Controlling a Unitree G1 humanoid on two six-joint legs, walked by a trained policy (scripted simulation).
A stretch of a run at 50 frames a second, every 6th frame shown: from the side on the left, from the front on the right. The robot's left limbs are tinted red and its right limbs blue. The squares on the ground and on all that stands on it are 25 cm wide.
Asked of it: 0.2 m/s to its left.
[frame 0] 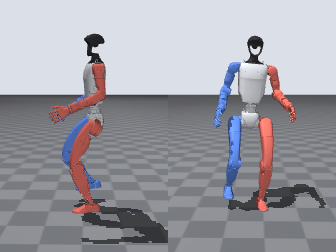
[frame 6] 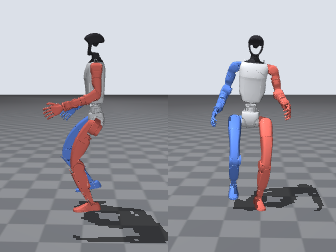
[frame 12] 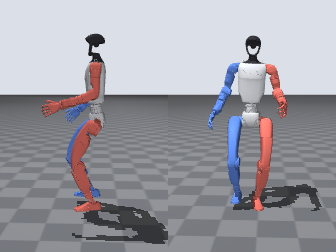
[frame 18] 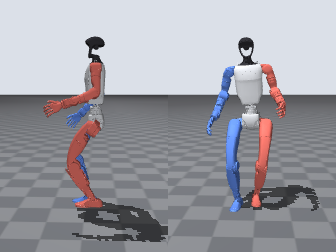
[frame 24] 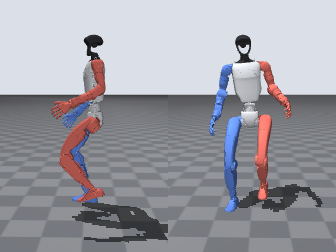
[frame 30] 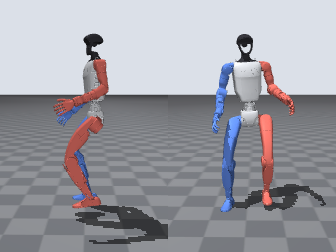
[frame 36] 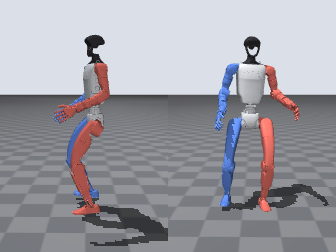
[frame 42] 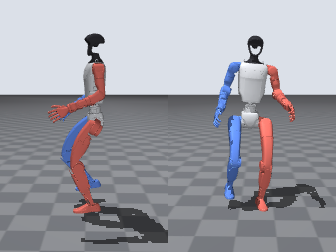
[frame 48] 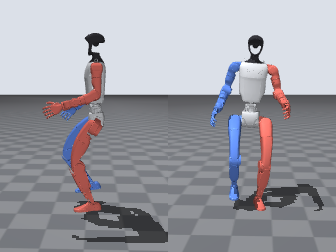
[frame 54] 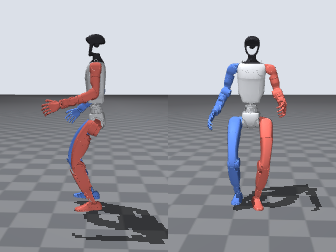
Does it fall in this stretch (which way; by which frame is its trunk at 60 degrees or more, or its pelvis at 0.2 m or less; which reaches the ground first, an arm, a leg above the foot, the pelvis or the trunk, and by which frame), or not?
no
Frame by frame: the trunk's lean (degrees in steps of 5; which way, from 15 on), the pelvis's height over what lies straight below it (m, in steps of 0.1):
0: 5, 0.7
6: 5, 0.7
12: 0, 0.7
18: 5, 0.7
24: 5, 0.7
30: 5, 0.8
36: 0, 0.7
42: 5, 0.7
48: 5, 0.7
54: 0, 0.7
